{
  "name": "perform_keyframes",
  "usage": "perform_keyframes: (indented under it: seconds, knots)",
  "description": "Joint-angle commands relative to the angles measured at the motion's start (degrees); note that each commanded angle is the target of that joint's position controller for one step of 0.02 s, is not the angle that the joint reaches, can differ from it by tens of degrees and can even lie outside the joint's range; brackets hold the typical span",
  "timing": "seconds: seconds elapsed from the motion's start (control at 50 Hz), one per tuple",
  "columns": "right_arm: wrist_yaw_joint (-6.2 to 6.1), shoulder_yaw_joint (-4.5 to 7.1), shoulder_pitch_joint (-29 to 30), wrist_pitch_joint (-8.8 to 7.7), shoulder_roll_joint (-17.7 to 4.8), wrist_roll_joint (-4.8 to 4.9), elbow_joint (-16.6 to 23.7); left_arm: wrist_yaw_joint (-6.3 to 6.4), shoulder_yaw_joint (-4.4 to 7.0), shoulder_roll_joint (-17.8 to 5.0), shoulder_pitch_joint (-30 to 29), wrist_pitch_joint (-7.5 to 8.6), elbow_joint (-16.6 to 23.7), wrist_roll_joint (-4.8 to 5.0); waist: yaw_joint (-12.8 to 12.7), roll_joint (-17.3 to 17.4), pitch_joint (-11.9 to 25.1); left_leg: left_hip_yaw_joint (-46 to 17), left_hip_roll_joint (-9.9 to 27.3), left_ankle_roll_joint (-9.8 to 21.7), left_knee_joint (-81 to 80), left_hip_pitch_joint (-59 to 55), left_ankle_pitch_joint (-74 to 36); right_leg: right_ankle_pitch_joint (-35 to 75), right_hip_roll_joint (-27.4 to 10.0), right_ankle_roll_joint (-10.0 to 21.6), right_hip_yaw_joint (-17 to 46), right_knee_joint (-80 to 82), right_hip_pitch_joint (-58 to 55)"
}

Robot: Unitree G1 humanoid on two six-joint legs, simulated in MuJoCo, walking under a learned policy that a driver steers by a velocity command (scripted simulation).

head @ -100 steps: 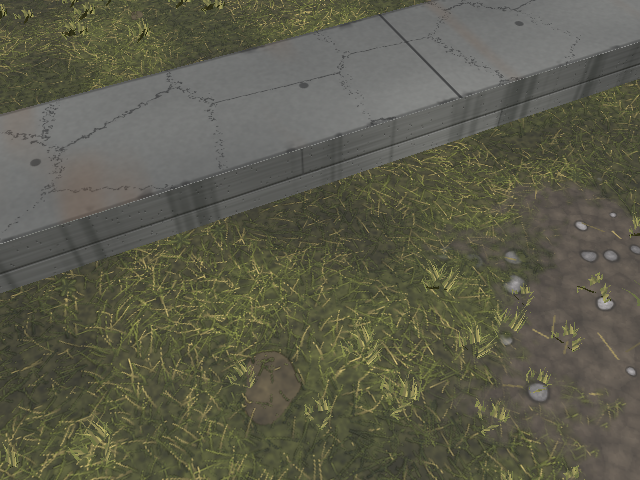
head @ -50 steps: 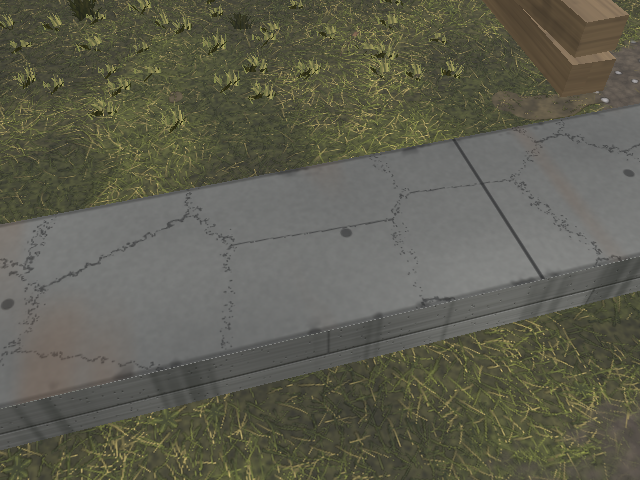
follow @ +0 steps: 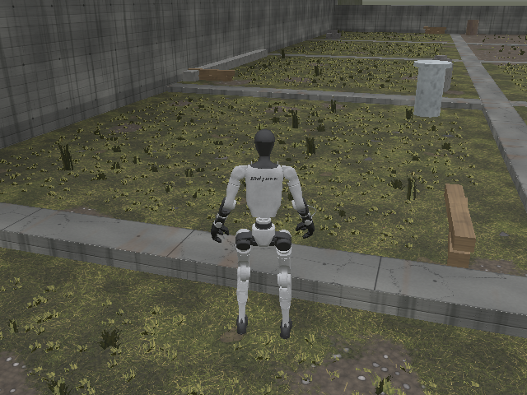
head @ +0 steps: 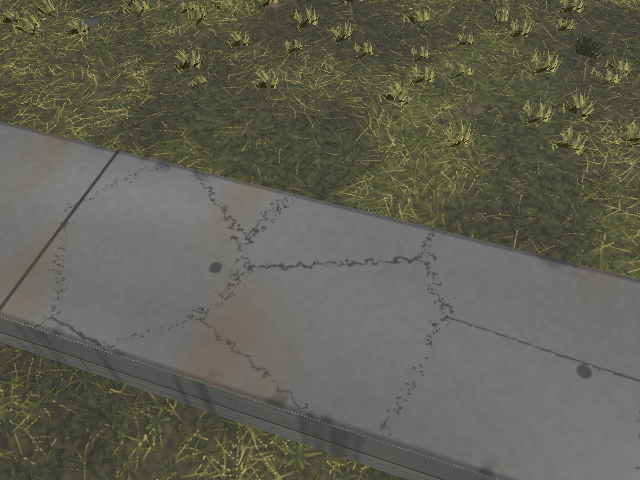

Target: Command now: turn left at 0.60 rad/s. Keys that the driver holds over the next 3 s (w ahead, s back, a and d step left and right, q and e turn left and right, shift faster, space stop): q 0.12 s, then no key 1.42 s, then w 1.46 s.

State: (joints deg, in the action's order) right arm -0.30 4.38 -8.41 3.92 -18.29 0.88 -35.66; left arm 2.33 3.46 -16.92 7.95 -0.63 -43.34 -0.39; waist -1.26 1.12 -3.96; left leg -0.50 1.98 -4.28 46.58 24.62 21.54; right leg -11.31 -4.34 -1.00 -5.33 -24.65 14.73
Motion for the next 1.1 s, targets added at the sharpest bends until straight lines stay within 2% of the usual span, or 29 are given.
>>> perform_keyframes:
  seconds: [0.02, 0.04, 0.06, 0.08, 0.1, 0.12, 0.14, 0.16, 0.18, 0.2, 0.26, 0.32, 0.4, 0.44, 0.46, 0.48, 0.5, 0.52, 0.54, 0.56, 0.58, 0.62, 0.7, 0.8, 1.1]
  knots:
    - [0.77, 1.84, 0.0, -0.52, -5.5, -0.13, 4.8, -0.16, 3.32, -12.0, -1.8, 0.74, 2.9, 0.93, 0.4, -12.5, 9.4, 3.1, -0.7, 2.5, -9.5, -4.7, -3.8, 17.7, -13.5, 11.1, 7.4, 3.8, -7.9]
    - [1.0, 2.1, -2.0, -0.48, -5.4, -0.12, 4.1, -0.17, 3.32, -11.9, -2.2, 0.72, 2.6, 1.49, 1.7, -11.9, 9.3, 4.3, -1.6, 4.1, -15.6, -8.5, -8.0, 15.3, -13.0, 9.4, 6.0, 1.6, -6.6]
    - [0.85, 2.66, -4.2, -0.45, -6.2, -0.13, 3.1, -0.26, 2.97, -10.3, -0.5, 0.79, 1.6, 1.68, 2.2, -9.9, 9.4, 3.9, -2.7, 6.1, -20.6, -14.0, -11.4, 11.1, -11.4, 6.6, 3.9, -2.3, -3.4]
    - [0.21, 3.74, -6.6, -0.54, -9.3, -0.02, 2.6, -0.66, 2.29, -7.6, 2.4, 0.87, 0.6, 0.53, 2.1, -0.9, 9.5, -4.0, 1.8, 9.0, -24.7, -22.6, -23.3, 1.6, -7.5, 1.7, -1.0, -12.4, 5.2]
    - [-0.88, 4.64, -7.0, -0.74, -15.5, -0.57, 4.4, -1.08, 0.82, -4.0, 1.4, 0.89, 3.6, -2.82, 0.5, 17.9, 9.0, -25.2, 16.9, 17.9, -23.8, -29.4, -45.5, -26.3, 0.7, -4.1, -3.7, -30.7, 23.1]
    - [-0.19, 4.31, -8.4, -2.17, -14.8, -2.96, 4.9, -0.53, 1.72, -7.0, -4.4, 1.43, 5.5, -1.44, 5.5, 13.8, 13.1, -29.9, 20.4, 25.6, -26.3, -23.9, -41.9, -28.4, 3.2, -4.3, 6.5, -40.2, 24.7]
    - [-0.05, 3.63, -5.5, -3.23, -12.8, -2.97, 4.6, -0.29, 2.37, -8.8, -4.8, 1.3, 5.1, 0.17, 4.0, 9.0, 10.5, -23.9, 17.1, 23.1, -27.1, -21.8, -36.5, -23.6, 1.6, -3.6, 8.2, -43.0, 25.0]
    - [-0.42, 3.07, -2.0, -3.64, -10.4, -1.86, 4.5, -0.06, 2.67, -9.0, -3.3, 1.09, 4.0, 0.49, 2.1, 7.2, 9.1, -19.5, 13.8, 19.5, -27.0, -20.1, -31.8, -18.3, 0.8, -3.1, 8.5, -41.9, 24.9]
    - [-0.79, 2.27, 0.2, -3.57, -8.3, -1.02, 4.8, 0.32, 2.84, -9.0, -2.4, 0.77, 2.7, 0.13, 1.4, 6.2, 8.9, -17.0, 11.9, 17.2, -26.7, -19.1, -30.3, -15.1, 0.3, -3.4, 8.5, -41.1, 23.9]
    - [-1.06, 1.79, 1.6, -3.44, -7.7, -0.76, 4.8, 0.36, 2.91, -8.8, -1.1, 0.53, 2.4, -0.32, 0.5, 6.6, 8.9, -15.1, 10.7, 16.8, -26.7, -16.6, -32.8, -12.2, 0.9, -3.9, 8.0, -41.5, 21.1]
    - [-1.57, 0.87, 1.4, -3.49, -6.0, -1.58, 4.4, -0.14, 2.35, -6.8, 0.5, 0.56, 2.0, 0.22, 0.1, 6.6, 10.3, -12.5, 9.2, 17.1, -27.0, -16.0, -33.5, -8.1, 1.7, -4.5, 7.4, -37.5, 16.7]
    - [-1.62, 0.74, 1.2, -3.39, -5.9, -1.59, 3.6, -0.53, 1.32, -4.9, -1.3, 0.51, 2.4, 0.0, 1.3, 7.0, 9.4, -12.9, 9.0, 17.0, -26.9, -16.5, -28.9, -7.7, 1.1, -4.4, 7.6, -26.3, 13.2]
    - [-0.81, 0.56, 1.0, -3.14, -6.3, -1.78, 2.2, -1.03, 1.08, -5.6, -1.8, 0.7, 2.6, 0.29, 2.7, 7.3, 7.3, -15.7, 9.6, 18.0, -26.6, -13.9, -23.6, -10.4, 1.7, -3.6, 6.6, -16.3, 6.5]
    - [-0.54, -0.1, 2.1, -3.13, -5.1, -1.37, 1.4, -1.25, 0.85, -5.1, -0.6, 1.09, 2.0, 0.32, 1.5, 6.5, 6.6, -16.4, 8.7, 17.1, -25.4, -13.1, -22.5, -6.6, 2.2, -2.7, 6.1, -7.7, 2.4]
    - [-0.45, -0.56, 2.4, -3.18, -4.2, -1.01, 0.8, -1.47, 0.52, -4.4, 0.8, 1.45, 1.4, -0.1, 0.0, 5.2, 6.5, -15.9, 7.6, 15.4, -24.7, -11.9, -21.8, 1.1, 2.4, -1.9, 5.8, 0.6, -2.1]
    - [-0.38, -1.04, 0.6, -3.62, -3.0, -1.24, 0.0, -1.51, 0.43, -5.3, 1.4, 1.78, 1.2, -0.99, 0.2, 3.0, 7.4, -15.4, 5.8, 12.6, -24.2, -10.3, -19.2, 9.2, 0.4, -0.8, 8.4, 3.8, -7.4]
    - [-0.19, -1.25, -1.4, -4.16, -2.5, -2.33, -0.4, -1.28, 0.9, -8.7, 2.1, 1.89, 1.5, -1.4, 2.2, -2.4, 8.7, -12.3, 2.4, 9.7, -21.1, -8.2, -14.0, 20.8, -4.7, 1.2, 12.8, 2.2, -11.5]
    - [-0.02, -0.99, -3.8, -4.43, -2.3, -2.47, -0.6, -1.45, 1.28, -10.0, 0.0, 1.93, 0.4, -0.68, 5.4, -8.9, 8.6, -7.9, -1.5, 7.5, -22.4, -10.0, -8.8, 15.5, -5.5, 4.5, 13.1, 0.2, -7.1]
    - [-0.22, -0.95, -0.8, -4.33, -3.6, -2.8, -1.2, -1.9, 0.56, -6.4, -1.6, 2.19, 1.1, -0.31, 3.0, -7.3, 7.5, -7.2, -1.8, 6.1, -21.9, -12.9, -8.9, 6.8, -3.7, 4.7, 12.5, 1.6, -3.3]
    - [-0.42, -0.59, 1.6, -4.03, -4.2, -2.32, -0.9, -2.06, 0.13, -5.3, -1.7, 2.53, 0.9, -0.64, 1.9, -6.7, 6.5, -7.1, -1.9, 6.1, -21.2, -13.1, -9.9, 3.0, -2.5, 3.4, 11.5, 2.2, -2.1]
    - [-0.72, -0.63, 2.3, -3.54, -3.6, -1.95, -1.1, -2.12, -0.01, -5.5, -1.8, 2.91, 0.6, -0.86, 1.7, -6.5, 6.1, -7.4, -1.5, 6.6, -20.9, -13.4, -11.7, 2.7, -1.7, 2.3, 10.8, 2.1, -1.5]
    - [-0.82, -0.66, 1.5, -2.94, -3.0, -1.85, -1.5, -2.07, -0.38, -5.0, -0.9, 3.55, -0.3, -0.73, 1.5, -5.9, 5.7, -8.0, -1.2, 7.0, -21.4, -13.4, -13.7, 2.5, -1.0, 1.6, 10.0, 1.8, -1.7]
    - [-0.86, -0.64, 0.9, -3.31, -2.0, -1.72, -3.2, -1.52, -0.89, -4.8, -0.4, 3.51, -1.3, -0.51, 0.9, -2.8, 5.6, -8.0, -1.0, 6.8, -21.6, -13.2, -15.9, 3.1, -0.2, 1.6, 9.2, 0.9, -2.9]
    - [-1.17, -0.41, -0.2, -3.54, -2.1, -1.56, -5.6, -1.33, -1.23, -4.9, -0.6, 3.35, -2.8, -0.33, 0.8, -0.9, 5.2, -7.8, -1.0, 6.1, -21.9, -13.8, -17.6, 3.6, 0.2, 1.9, 9.0, 0.9, -3.5]
    - [-2.08, -0.34, -0.9, -3.51, -2.8, -1.24, -13.3, -1.49, -1.79, -4.7, -0.3, 3.12, -9.5, -0.17, 0.9, -1.1, 4.1, -7.0, -0.8, 5.4, -23.4, -16.3, -19.4, 4.1, 1.6, 2.0, 8.2, 2.8, -4.0]
